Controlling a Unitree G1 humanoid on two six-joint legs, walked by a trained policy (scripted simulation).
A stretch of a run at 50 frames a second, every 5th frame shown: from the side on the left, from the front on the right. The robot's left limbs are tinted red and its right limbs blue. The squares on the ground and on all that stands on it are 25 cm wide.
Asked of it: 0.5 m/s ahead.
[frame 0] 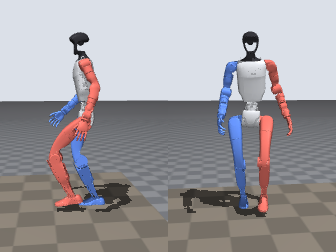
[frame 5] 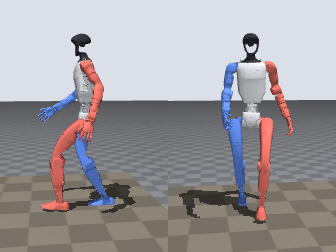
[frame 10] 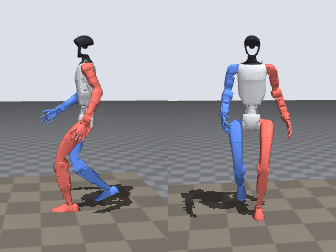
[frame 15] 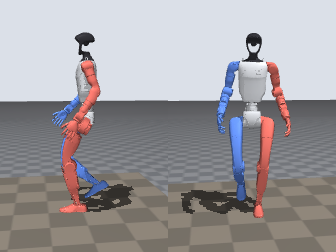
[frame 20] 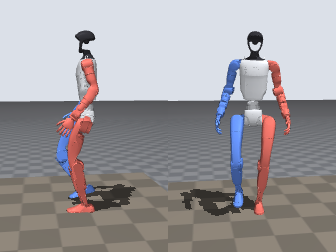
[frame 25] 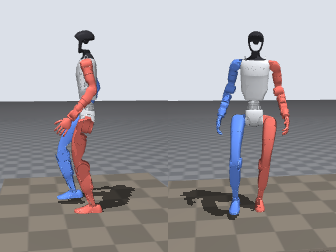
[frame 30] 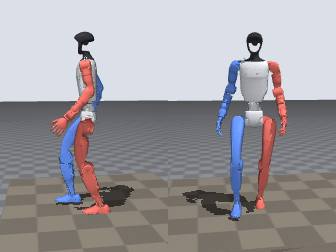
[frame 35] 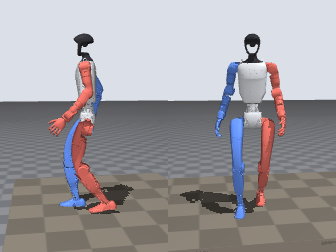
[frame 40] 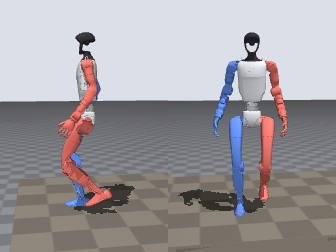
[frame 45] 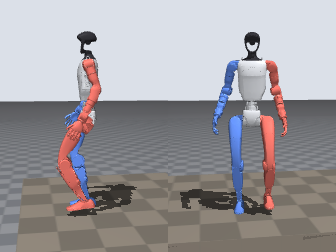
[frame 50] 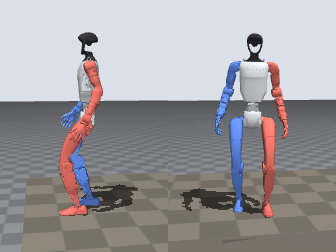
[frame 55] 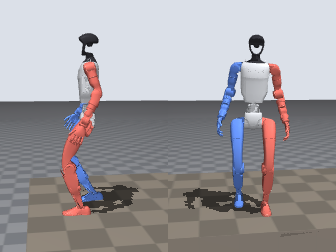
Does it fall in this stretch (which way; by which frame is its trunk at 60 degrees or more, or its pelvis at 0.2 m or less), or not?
no
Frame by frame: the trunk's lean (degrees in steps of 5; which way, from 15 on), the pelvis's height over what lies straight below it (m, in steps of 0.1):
0: 5, 0.8
5: 5, 0.7
10: 5, 0.7
15: 5, 0.8
20: 5, 0.8
25: 5, 0.8
30: 5, 0.8
35: 5, 0.8
40: 0, 0.8
45: 0, 0.8
50: 0, 0.8
55: 5, 0.8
